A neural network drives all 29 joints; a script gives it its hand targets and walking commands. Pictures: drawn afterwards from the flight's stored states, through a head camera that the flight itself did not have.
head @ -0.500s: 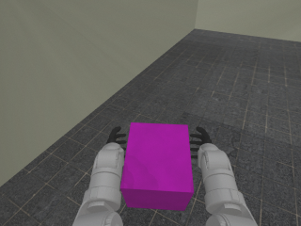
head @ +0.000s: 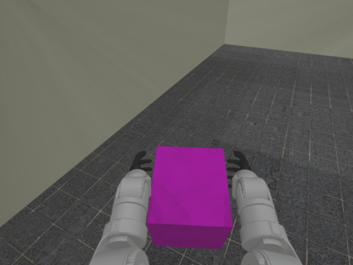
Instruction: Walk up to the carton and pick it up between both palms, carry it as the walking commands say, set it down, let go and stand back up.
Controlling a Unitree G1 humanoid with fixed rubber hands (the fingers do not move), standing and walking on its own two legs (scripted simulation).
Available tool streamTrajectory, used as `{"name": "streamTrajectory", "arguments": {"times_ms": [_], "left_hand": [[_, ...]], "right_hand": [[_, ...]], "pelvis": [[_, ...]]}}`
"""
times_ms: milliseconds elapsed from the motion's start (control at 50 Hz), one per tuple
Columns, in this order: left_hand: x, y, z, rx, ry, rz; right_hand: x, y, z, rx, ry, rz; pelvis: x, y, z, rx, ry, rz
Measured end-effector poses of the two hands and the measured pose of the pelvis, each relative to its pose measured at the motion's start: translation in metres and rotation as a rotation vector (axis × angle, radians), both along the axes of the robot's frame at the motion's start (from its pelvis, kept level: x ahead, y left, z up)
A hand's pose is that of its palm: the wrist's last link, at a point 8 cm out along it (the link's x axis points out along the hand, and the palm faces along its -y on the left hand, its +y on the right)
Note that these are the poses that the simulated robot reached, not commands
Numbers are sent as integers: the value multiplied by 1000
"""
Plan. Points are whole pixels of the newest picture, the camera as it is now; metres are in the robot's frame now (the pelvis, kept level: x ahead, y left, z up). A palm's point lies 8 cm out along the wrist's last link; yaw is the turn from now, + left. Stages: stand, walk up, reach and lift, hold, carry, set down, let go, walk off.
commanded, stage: hold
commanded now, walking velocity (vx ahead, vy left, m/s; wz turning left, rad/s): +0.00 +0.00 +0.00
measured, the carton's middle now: (188, 197) +0.32 -0.01 -0.03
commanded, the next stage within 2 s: carry in 0.16 s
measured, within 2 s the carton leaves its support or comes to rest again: neither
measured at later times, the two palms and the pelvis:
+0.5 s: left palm (175, 173) +0.32 +0.03 +0.08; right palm (285, 181) +0.29 -0.23 +0.07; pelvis -0.02 -0.06 -0.02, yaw -8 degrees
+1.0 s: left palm (187, 174) +0.27 +0.00 +0.12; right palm (312, 180) +0.25 -0.26 +0.12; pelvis -0.05 -0.09 -0.01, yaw -8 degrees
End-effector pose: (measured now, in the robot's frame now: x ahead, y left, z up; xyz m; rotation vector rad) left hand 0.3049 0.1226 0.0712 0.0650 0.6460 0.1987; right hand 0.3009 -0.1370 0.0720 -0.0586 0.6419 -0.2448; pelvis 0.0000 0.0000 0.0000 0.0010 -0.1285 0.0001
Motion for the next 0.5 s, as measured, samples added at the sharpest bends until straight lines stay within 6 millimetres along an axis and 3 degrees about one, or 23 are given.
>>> {"name": "streamTrajectory", "arguments": {"times_ms": [180,300,380,500], "left_hand": [[-5,5,-5,-2,20,9],[8,-2,-2,-17,-22,16],[15,-27,-1,-50,-41,14],[12,-95,4,-69,-55,-24]], "right_hand": [[0,2,-2,14,15,51],[10,-3,1,-16,-25,28],[11,-26,4,-7,-45,-29],[-9,-93,1,84,-68,-140]], "pelvis": [[-1,-7,0,3,0,3],[-9,-17,-8,11,116,-38],[-14,-32,-11,-3,170,-90],[-21,-63,-20,-16,196,-137]]}}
